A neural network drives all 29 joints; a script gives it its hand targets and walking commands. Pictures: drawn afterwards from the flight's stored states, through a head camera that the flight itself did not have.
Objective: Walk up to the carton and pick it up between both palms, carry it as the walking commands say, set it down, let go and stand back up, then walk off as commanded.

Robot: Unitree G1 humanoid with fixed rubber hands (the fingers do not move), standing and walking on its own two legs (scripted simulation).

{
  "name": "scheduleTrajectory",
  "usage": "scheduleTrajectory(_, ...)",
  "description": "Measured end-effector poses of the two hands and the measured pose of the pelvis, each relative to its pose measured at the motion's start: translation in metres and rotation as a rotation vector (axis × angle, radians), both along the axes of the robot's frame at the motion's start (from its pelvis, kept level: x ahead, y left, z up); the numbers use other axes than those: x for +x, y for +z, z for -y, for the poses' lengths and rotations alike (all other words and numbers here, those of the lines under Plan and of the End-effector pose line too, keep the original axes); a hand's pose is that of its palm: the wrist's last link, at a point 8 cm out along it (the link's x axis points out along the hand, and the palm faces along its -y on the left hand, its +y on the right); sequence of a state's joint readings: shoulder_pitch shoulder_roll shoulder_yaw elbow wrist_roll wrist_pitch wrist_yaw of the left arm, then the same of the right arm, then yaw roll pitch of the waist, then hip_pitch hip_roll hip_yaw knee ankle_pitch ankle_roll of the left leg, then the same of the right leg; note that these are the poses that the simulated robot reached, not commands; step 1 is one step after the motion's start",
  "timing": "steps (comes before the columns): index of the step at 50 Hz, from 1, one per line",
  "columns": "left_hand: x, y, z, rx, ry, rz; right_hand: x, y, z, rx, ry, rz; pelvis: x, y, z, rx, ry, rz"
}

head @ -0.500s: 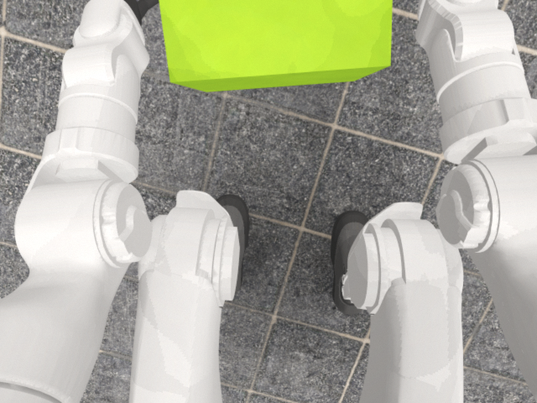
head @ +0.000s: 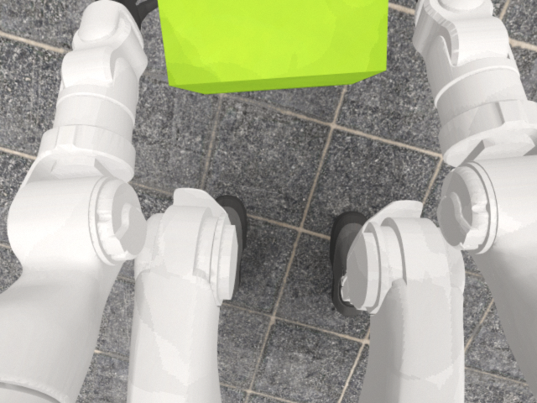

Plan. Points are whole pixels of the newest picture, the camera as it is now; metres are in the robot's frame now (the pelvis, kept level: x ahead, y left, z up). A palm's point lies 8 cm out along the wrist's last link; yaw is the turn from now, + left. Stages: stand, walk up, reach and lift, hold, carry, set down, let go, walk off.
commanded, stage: set down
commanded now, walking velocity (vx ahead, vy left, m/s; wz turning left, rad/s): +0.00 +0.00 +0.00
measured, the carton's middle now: out of the picture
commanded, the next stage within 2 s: none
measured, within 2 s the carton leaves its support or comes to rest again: neither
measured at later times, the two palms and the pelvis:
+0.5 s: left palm (119, 9) +0.51 +0.21 -0.18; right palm out of the picture +0.55 -0.13 -0.18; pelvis +0.00 +0.00 +0.00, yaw +0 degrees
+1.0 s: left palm (119, 15) +0.51 +0.22 -0.18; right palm out of the picture +0.56 -0.14 -0.18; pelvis -0.01 +0.00 +0.00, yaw +0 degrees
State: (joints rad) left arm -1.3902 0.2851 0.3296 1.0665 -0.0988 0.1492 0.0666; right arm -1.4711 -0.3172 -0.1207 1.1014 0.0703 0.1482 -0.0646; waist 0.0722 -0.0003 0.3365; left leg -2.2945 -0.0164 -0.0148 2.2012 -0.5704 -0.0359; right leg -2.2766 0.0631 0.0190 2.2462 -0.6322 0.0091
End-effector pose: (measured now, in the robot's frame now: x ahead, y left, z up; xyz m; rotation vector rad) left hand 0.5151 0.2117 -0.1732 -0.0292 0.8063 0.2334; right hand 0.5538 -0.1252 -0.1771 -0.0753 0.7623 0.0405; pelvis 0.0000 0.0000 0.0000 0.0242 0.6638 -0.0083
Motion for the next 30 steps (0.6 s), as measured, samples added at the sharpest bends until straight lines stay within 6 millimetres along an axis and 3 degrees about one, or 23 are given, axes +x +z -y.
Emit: scheduleTrajectory(30,-0.0009,-0.0056,-0.0029,0.002,-0.017,-0.003,-0.0003,-0.0032,0.0003,0.017,0.024,0.013,-0.0025,-0.0047,-0.0003,-0.001,0.002,0.044)
